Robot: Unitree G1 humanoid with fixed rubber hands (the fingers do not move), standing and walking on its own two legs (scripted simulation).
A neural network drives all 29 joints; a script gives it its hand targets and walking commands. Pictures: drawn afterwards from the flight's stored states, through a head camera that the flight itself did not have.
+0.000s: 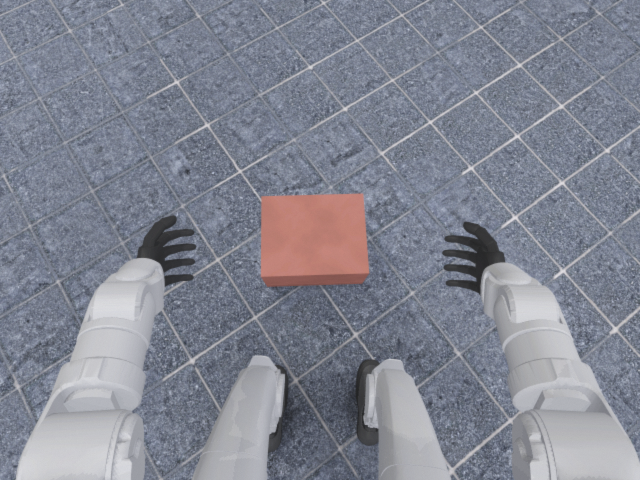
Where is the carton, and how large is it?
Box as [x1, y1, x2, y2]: [261, 194, 368, 286]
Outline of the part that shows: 362,194 261,196 261,277 266,285 277,286 361,283 368,273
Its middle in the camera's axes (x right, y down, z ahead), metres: -0.01 +0.01 +1.07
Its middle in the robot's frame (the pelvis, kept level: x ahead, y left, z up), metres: +0.55 +0.04 -0.62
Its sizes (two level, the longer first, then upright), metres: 0.269 0.215 0.146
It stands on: the floor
